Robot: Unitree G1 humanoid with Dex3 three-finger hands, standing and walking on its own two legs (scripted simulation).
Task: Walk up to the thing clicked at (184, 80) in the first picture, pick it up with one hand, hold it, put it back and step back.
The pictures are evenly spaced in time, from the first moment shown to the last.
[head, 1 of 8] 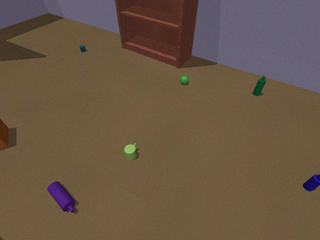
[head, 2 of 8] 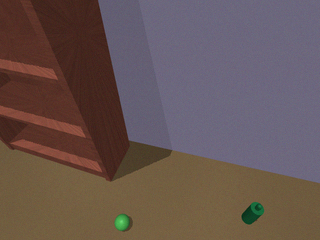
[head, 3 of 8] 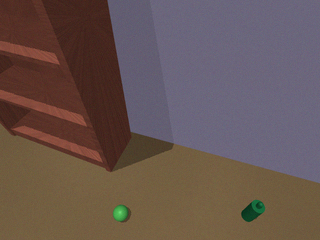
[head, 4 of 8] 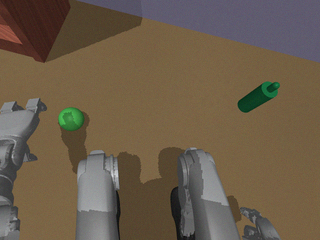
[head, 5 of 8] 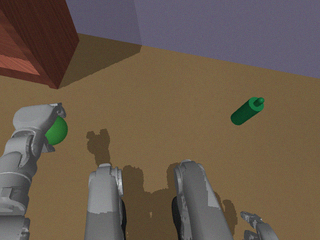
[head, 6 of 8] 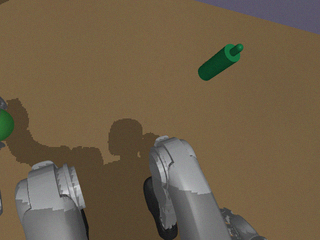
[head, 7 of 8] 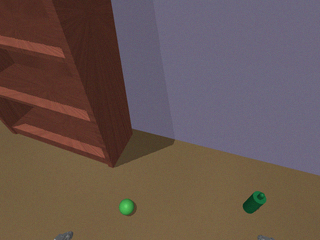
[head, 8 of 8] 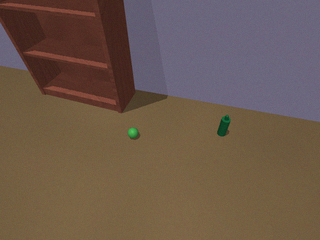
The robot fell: no
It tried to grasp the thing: yes
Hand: left
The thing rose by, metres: 0.68
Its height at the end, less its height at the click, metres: +0.00
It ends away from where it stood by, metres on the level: 0.01
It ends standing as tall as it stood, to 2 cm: yes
